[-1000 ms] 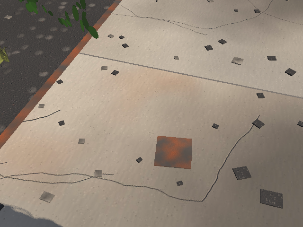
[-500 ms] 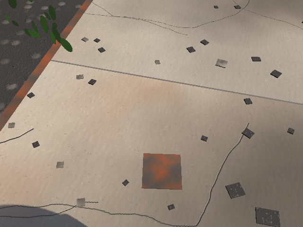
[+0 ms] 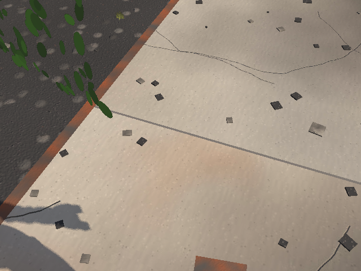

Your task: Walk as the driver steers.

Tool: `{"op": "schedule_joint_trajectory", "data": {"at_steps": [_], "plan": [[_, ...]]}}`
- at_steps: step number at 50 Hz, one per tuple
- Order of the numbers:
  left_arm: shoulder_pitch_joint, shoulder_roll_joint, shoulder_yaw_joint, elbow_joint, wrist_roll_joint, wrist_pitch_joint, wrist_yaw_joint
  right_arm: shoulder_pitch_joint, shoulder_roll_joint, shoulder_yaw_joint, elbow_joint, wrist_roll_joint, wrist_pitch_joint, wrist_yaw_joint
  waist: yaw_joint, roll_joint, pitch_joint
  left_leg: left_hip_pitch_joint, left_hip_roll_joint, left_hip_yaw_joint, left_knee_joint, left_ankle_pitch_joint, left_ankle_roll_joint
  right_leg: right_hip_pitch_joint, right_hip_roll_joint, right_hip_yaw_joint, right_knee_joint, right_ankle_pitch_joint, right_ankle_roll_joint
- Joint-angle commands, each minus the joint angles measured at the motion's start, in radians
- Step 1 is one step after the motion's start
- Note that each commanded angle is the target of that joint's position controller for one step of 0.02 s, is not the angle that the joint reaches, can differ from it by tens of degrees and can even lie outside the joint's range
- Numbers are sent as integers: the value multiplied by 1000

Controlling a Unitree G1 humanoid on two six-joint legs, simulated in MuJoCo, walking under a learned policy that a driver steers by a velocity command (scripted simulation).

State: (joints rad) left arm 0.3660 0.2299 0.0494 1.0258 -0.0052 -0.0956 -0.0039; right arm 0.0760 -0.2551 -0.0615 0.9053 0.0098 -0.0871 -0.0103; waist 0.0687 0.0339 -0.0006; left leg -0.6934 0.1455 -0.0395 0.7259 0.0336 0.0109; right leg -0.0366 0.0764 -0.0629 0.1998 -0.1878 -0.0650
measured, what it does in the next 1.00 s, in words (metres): walks ahead, turning right: left foot, then right foot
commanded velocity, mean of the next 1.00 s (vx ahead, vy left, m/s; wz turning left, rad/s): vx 0.50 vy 0.00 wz -0.41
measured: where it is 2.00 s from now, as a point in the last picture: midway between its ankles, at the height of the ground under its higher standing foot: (280, 156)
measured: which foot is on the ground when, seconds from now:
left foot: up 0.00-0.16, down 0.18-0.74, up 0.76-1.00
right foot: down 0.00-0.20, up 0.22-0.70, down 0.72-1.00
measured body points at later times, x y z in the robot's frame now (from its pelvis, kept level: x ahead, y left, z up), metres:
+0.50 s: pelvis +0.29 +0.06 +0.00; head +0.30 +0.06 +0.45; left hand +0.46 +0.30 -0.12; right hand +0.26 -0.21 -0.14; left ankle +0.26 +0.16 -0.75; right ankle +0.40 -0.14 -0.67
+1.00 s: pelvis +0.55 -0.07 +0.00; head +0.58 -0.10 +0.45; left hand +0.73 +0.16 -0.11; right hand +0.61 -0.39 -0.10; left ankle +0.76 +0.06 -0.68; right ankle +0.51 -0.12 -0.75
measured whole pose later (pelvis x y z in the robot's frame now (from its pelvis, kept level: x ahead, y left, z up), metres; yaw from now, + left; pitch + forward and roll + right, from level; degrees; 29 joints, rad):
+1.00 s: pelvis +0.55 -0.07 +0.00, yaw -28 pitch +2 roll +1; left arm 0.32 0.24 0.08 0.82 -0.02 -0.06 0.00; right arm 0.04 -0.29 -0.08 0.79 -0.01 -0.11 -0.01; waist 0.05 0.03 0.03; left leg -0.66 0.11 -0.08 0.86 -0.14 -0.05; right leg -0.18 0.11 0.08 0.34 -0.18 -0.10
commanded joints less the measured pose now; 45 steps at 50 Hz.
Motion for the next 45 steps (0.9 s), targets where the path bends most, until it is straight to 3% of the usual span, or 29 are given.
{"op": "schedule_joint_trajectory", "data": {"at_steps": [1, 5, 7, 8, 9, 10, 11, 12, 13, 14, 15, 17, 20, 25, 30, 31, 33, 34, 35, 36, 37, 38, 39, 40, 41, 42, 43, 45], "plan": [[17, 162, 30, -39, -11, -7, 10, -107, -31, 4, -67, 7, -11, 15, -1, -74, 80, 61, -39, 43, -123, 83, -7, -82, -263, 122, -97, 151, -140], [66, 170, 39, -14, -16, 16, 14, -173, -57, 3, -109, 13, -22, 39, 0, -84, 92, 48, -58, 30, -211, -28, 28, 68, -330, 150, -11, 214, -123], [37, 187, 45, -23, -17, 27, 16, -90, -98, -14, -99, 14, -31, 42, -62, -113, 46, 188, -97, 49, -244, -103, 51, 85, -334, 166, 88, 396, -104], [13, 179, 40, -32, -15, 31, 15, 45, -136, -36, -61, 13, -35, 38, -135, -110, -33, 374, -126, 72, -266, -104, 74, 55, -290, 138, 237, 531, -81], [2, 142, 24, -56, -4, 31, 14, 245, -204, -62, -13, 0, -38, 28, -212, -77, -182, 685, -38, -10, -215, -92, 124, -103, -231, 100, 492, 445, -47], [117, 18, -10, -73, -1, 15, 6, 383, -311, -91, 17, -17, -30, 23, -187, 154, -356, 1112, 239, -434, -258, -237, 267, -519, -66, 25, 901, 31, 35], [108, 50, -5, -60, -20, -6, 4, 393, -229, -65, 17, -16, -27, 24, -198, 208, -427, 1126, 294, -677, -404, -330, 290, -639, -37, 178, 1068, -386, 30], [22, 144, 23, -82, -50, -14, 6, 307, -164, -44, 7, -10, -29, 22, -185, 148, -264, 998, 259, -522, -420, -353, 230, -722, -95, 201, 1137, -335, 14], [-36, 149, 26, -98, -51, -14, 12, 217, -124, -31, -14, -9, -30, 21, -156, 93, -163, 846, 226, -377, -443, -304, 193, -720, -151, 171, 1117, -241, 7], [-65, 137, 32, -100, -40, -6, 19, 149, -86, -20, -18, -11, -32, 24, -127, 51, -87, 706, 186, -269, -489, -252, 171, -679, -185, 162, 1059, -167, 8], [-48, 118, 40, -96, -34, 9, 22, 113, -64, -14, -16, -19, -37, 25, -91, 75, -47, 612, 151, -178, -527, -216, 150, -617, -216, 169, 1009, -115, 7], [-17, 66, 39, -90, -35, 39, 18, 102, -56, -16, -2, -26, -40, 25, -61, 77, -14, 524, 120, -67, -573, -153, 148, -558, -228, 161, 981, -69, 9], [-75, 64, 46, -127, -27, 59, 19, 126, -90, -28, 15, -31, -44, 9, -52, 40, 28, 520, 122, 35, -602, -48, 163, -638, -230, 173, 908, 40, 22], [-228, 48, 38, -188, -14, 50, -10, 164, -125, -37, 20, -26, -33, -16, -86, 14, 68, 572, 107, 170, -622, -4, 144, -657, -209, 110, 625, 243, 32], [-380, 39, 25, -269, -15, 50, -44, 256, -152, -50, 41, -5, -3, -23, -134, -5, 115, 750, 158, 233, -561, 84, 135, -713, -188, 35, 482, 182, 0], [-390, 44, 26, -284, -17, 51, -51, 257, -160, -53, 40, 0, 4, -23, -128, 2, 113, 779, 166, 245, -531, 150, 128, -703, -177, 17, 467, 139, -12], [-361, 76, 40, -301, -19, 53, -59, 232, -190, -62, 26, 7, 17, -25, -88, 37, 66, 806, 167, 276, -418, 469, 107, -591, -119, -42, 458, 43, -47], [-299, 103, 54, -296, -22, 55, -60, 218, -206, -66, 18, 10, 24, -27, -46, 58, 20, 806, 163, 287, -310, 633, 96, -493, -77, -71, 464, -8, -68], [-175, 147, 78, -271, -27, 56, -57, 197, -216, -67, 10, 13, 32, -27, 28, 58, -48, 772, 140, 303, -135, 706, 76, -324, -31, -88, 423, 0, -99], [-11, 217, 116, -229, -27, 59, -41, 191, -209, -61, -1, 11, 31, -27, 108, 18, -136, 617, 98, 313, 118, 561, 32, -43, -16, -32, 358, 54, -140], [50, 320, 138, -209, -27, 66, -19, 222, -95, -30, -39, -28, 17, -22, 57, -212, -194, 257, -19, 298, 469, -189, -20, 235, -244, 369, 325, 41, -233], [41, 344, 128, -247, -13, 47, -27, 251, -49, -6, -86, -8, -30, -7, 0, -267, -359, -6, -195, 46, 703, -659, -43, 438, -422, 923, 135, -111, -410], [47, 255, 103, -242, -6, 36, -33, 114, -124, -23, -114, 35, -63, 5, 55, -142, -293, -126, -141, -55, 724, -587, -16, 424, -400, 839, 76, -83, -342], [1, 210, 91, -241, -11, 25, -31, 81, -127, -22, -123, 43, -78, 9, 31, -116, -175, -152, -96, -44, 655, -492, 9, 300, -362, 673, 87, -8, -300], [-84, 178, 81, -261, -15, 20, -30, 87, -124, -25, -103, 18, -81, 0, -21, -29, -113, -82, -49, -45, 566, -418, 11, 142, -313, 553, 89, 78, -259], [-143, 144, 70, -278, -12, 18, -27, 97, -142, -38, -96, -2, -70, -6, -57, -31, -78, -4, -24, -45, 489, -380, 3, 19, -278, 471, 77, 176, -239], [-163, 132, 63, -291, -4, 18, -22, 114, -145, -43, -97, -6, -54, -4, -82, -44, -73, 57, -10, -48, 454, -355, -6, -53, -261, 438, 55, 218, -235], [-144, 156, 68, -291, -10, 14, -10, 106, -117, -41, -112, -17, -32, -5, -95, -45, -57, 87, -13, -30, 363, -327, -36, -127, -243, 393, 33, 300, -240]]}}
